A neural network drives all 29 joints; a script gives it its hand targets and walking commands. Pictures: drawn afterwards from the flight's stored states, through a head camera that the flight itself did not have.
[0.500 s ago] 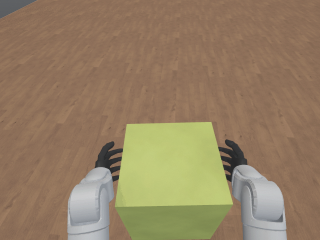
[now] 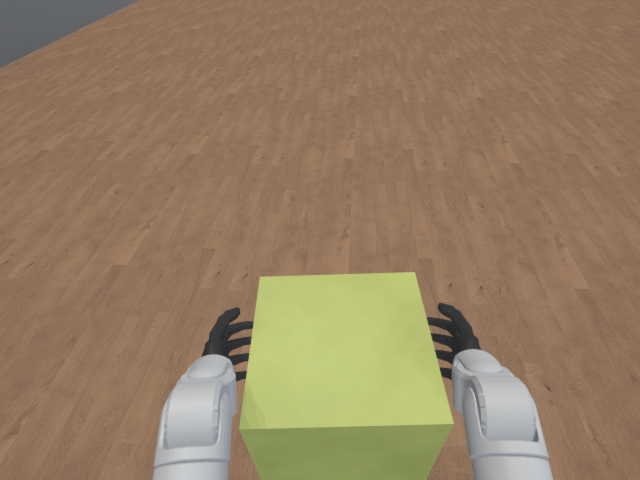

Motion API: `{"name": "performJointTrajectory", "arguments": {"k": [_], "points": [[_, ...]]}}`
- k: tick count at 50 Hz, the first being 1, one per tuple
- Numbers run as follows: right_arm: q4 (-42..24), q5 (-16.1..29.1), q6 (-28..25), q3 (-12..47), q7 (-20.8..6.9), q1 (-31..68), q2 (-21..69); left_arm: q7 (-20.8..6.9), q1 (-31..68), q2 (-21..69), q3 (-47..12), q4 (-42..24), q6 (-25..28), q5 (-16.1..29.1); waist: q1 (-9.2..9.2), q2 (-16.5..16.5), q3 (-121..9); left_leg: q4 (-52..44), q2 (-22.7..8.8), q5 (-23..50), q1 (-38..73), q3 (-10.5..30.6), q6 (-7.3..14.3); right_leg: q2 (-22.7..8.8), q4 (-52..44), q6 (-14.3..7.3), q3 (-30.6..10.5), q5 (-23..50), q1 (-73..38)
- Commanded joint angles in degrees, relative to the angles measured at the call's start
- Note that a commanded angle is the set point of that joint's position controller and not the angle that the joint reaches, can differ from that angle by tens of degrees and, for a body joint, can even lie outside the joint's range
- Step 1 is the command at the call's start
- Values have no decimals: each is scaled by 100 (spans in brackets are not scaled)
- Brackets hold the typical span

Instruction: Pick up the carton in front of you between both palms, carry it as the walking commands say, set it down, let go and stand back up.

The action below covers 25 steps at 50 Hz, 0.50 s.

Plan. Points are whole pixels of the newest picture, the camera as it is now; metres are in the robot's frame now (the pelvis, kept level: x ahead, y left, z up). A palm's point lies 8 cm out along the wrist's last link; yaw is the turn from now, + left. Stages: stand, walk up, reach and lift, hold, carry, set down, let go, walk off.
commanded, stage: carry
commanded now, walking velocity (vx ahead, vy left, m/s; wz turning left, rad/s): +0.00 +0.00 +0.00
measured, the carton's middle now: (340, 388) +0.29 +0.00 -0.04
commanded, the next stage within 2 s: hold in 1.04 s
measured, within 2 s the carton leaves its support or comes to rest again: neither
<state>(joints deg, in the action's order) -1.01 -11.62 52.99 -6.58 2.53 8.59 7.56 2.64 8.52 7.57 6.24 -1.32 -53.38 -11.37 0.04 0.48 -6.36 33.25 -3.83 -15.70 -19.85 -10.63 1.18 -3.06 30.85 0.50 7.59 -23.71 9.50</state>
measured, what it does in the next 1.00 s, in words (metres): stands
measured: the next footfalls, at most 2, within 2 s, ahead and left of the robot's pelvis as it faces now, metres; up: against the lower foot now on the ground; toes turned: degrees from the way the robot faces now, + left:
none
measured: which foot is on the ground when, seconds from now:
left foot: down 0.00-1.00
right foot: down 0.00-1.00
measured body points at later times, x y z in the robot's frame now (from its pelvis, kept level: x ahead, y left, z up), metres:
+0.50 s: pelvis -0.04 +0.00 +0.00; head -0.05 +0.00 +0.45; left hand +0.27 +0.15 +0.04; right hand +0.27 -0.16 +0.04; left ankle +0.02 +0.10 -0.73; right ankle -0.08 -0.11 -0.73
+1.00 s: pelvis -0.05 -0.01 +0.00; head -0.07 -0.01 +0.45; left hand +0.26 +0.14 +0.04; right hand +0.26 -0.16 +0.04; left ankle +0.02 +0.11 -0.73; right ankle -0.08 -0.11 -0.73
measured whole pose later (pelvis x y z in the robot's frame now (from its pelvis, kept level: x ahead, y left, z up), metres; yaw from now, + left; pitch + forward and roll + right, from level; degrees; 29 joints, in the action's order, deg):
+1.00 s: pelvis -0.05 -0.01 +0.00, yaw +0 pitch +2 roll +0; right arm 11.4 -14.6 41.8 -11.2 1.5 13.9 8.5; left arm 1.6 13.9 8.5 10.6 11.1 -42.3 -14.4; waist 0.1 0.1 -5.6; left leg 29.4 -4.9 -9.4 -21.4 -10.2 0.8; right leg -2.0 30.9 -1.0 8.2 -19.8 12.8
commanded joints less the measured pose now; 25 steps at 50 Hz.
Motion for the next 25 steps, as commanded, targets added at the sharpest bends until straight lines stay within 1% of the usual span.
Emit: {"name": "performJointTrajectory", "arguments": {"k": [1, 7, 11, 14, 18, 21, 25], "points": [[-67, 1523, -570, 3171, -1327, 2669, 4757, -1302, 2655, 4847, -3180, -62, 584, 1522, -5, -13, -1374, -234, -615, 2557, 1094, 613, 74, -598, -367, -69, -392, 2583, 16], [1047, 1013, -1320, 2403, -1413, 3077, 4870, -1371, 3042, 4940, -2400, 1032, 1338, 987, 10, -37, -1175, -476, -605, 1963, 967, 654, 51, -587, -556, -129, -440, 1919, 193], [1409, 927, -1678, 2305, -1492, 3398, 5180, -1447, 3364, 5249, -2309, 1390, 1689, 912, 15, -48, -1233, -545, -595, 1809, 999, 657, 37, -575, -591, -156, -463, 1721, 230], [1387, 964, -1720, 2409, -1512, 3421, 5317, -1471, 3395, 5402, -2428, 1382, 1727, 962, 11, -50, -1333, -549, -598, 1830, 1056, 653, 38, -566, -572, -156, -468, 1702, 231], [1064, 1140, -1510, 2696, -1489, 3224, 5375, -1455, 3205, 5464, -2728, 1073, 1515, 1148, 1, -44, -1411, -543, -615, 1900, 1094, 655, 41, -560, -540, -142, -469, 1725, 234], [977, 1148, -1355, 2704, -1467, 3071, 5258, -1435, 3058, 5345, -2735, 986, 1365, 1157, -1, -33, -1378, -553, -628, 1885, 1057, 663, 39, -563, -545, -141, -473, 1695, 275], [930, 1169, -1339, 2702, -1465, 3132, 5227, -1433, 3116, 5303, -2726, 918, 1350, 1163, -1, -49, -1272, -610, -628, 1697, 969, 678, 18, -570, -603, -162, -499, 1525, 359]]}}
